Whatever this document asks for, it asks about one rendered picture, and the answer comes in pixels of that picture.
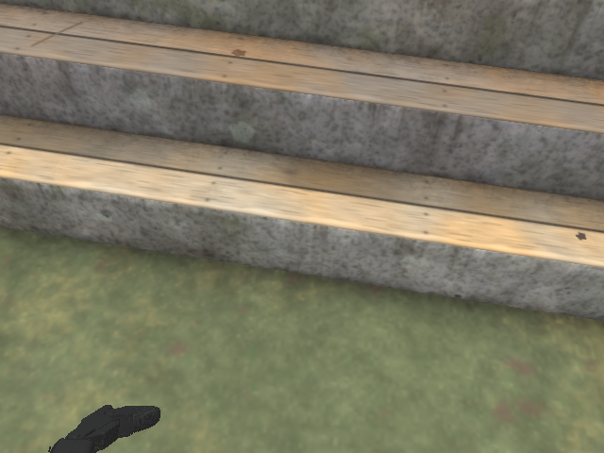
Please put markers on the robot left hand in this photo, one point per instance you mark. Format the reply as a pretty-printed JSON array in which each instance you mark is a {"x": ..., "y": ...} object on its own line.
[{"x": 104, "y": 426}]

